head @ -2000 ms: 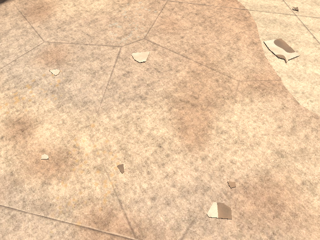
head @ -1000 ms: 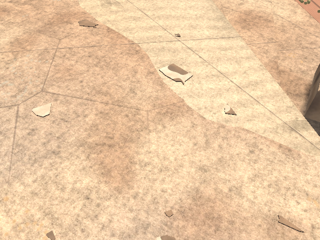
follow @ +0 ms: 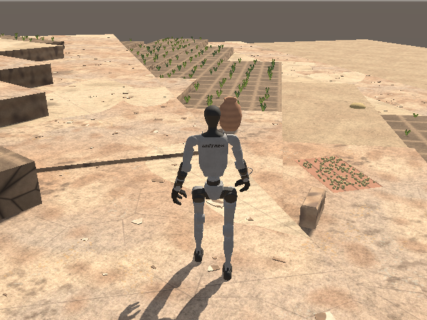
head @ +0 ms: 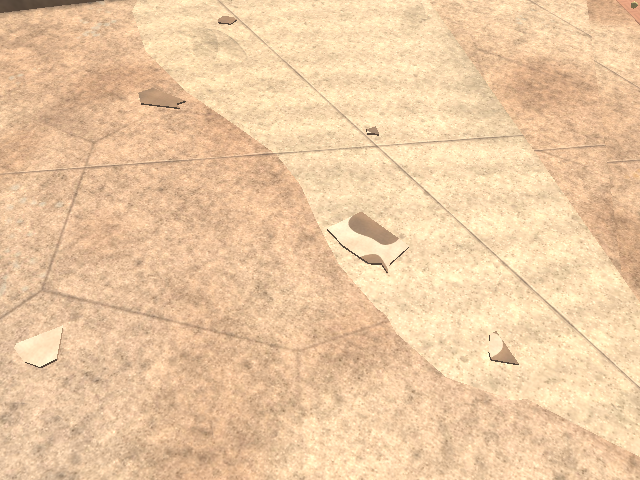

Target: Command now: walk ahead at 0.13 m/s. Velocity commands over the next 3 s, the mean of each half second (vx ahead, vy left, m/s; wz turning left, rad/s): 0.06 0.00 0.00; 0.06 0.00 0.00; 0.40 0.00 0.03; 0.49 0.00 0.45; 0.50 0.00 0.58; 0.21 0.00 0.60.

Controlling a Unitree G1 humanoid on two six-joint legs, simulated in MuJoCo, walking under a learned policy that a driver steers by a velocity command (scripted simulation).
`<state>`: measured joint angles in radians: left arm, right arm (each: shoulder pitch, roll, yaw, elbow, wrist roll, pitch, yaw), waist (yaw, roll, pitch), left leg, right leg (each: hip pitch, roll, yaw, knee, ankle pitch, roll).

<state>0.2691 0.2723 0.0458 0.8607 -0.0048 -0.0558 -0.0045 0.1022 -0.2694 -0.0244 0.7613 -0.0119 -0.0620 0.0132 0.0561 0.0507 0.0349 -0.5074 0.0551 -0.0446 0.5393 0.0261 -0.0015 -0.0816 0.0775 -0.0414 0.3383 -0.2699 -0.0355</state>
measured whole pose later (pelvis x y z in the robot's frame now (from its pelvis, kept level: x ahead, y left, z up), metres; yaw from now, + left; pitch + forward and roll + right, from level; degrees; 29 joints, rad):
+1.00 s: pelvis +0.12 +0.00 -0.01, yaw +0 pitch -1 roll +0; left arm 0.33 0.23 0.04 1.08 -0.02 -0.03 0.04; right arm 0.19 -0.24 -0.05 1.05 0.02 -0.02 -0.01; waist 0.02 -0.01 0.00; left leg -0.31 0.00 0.04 0.69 -0.39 0.04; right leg -0.09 -0.03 0.01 0.52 -0.41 0.00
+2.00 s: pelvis +0.59 -0.01 +0.00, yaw +17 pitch +1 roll -3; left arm 0.30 0.25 0.07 1.00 0.00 -0.08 0.02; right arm 0.09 -0.24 -0.07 0.84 0.02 -0.03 0.04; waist 0.06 0.02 0.02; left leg -0.66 0.12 0.02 0.70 -0.01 0.06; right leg 0.09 0.01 -0.29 0.22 -0.32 0.01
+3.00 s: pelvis +1.02 +0.20 +0.00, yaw +53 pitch +2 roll -2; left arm 0.13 0.31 0.08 0.81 -0.01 -0.01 0.01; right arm 0.14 -0.30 -0.08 0.60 0.02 0.06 0.01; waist 0.03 0.01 0.07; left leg -0.47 0.06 0.02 0.70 -0.25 -0.01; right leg -0.21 -0.07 -0.22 0.41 -0.21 0.00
